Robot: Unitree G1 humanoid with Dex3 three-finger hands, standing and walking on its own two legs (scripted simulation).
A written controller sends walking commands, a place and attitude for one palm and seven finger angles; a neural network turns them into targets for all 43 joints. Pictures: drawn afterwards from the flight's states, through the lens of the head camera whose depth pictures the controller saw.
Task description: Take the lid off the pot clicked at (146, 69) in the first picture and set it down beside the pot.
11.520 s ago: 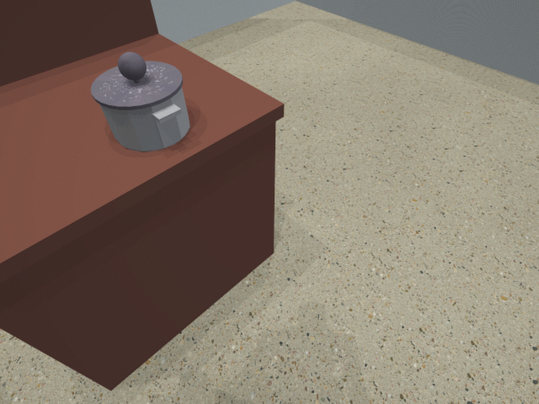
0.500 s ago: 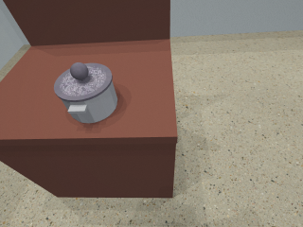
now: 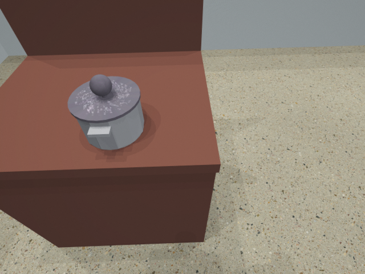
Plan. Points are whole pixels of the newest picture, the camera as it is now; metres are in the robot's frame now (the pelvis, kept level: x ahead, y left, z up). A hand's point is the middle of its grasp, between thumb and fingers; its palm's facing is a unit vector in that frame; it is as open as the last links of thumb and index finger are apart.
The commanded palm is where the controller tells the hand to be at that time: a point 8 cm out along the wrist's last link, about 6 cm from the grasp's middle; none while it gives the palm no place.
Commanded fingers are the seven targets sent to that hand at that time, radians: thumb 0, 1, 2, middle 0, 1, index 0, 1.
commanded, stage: look again from close up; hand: left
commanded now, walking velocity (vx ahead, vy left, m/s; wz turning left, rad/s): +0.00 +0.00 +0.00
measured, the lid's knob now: (100, 85) +0.51 +0.24 +0.15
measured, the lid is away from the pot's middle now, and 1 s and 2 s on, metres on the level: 0.00 0.00 0.00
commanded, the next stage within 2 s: shuffle to correct the standing spot in 0.94 s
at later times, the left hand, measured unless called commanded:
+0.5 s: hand out of the picture +0.03 +0.22 -0.18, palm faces +0.02 -0.98 -0.20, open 7.4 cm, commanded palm none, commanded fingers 0.00 0.90 0.90 -0.20 -0.30 -0.20 -0.30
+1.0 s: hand out of the picture +0.00 +0.22 -0.18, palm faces +0.03 -0.98 -0.19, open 7.4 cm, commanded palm none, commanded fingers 0.00 0.90 0.90 -0.20 -0.30 -0.20 -0.30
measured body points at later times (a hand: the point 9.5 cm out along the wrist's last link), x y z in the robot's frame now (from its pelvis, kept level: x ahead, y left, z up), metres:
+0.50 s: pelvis +0.00 +0.04 +0.00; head +0.01 +0.05 +0.44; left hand +0.03 +0.27 -0.17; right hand +0.01 -0.18 -0.16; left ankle -0.02 +0.13 -0.74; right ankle +0.00 -0.10 -0.74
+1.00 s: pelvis +0.01 +0.05 +0.00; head +0.02 +0.06 +0.45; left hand +0.00 +0.27 -0.17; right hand +0.02 -0.18 -0.15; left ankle -0.02 +0.13 -0.74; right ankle +0.00 -0.10 -0.74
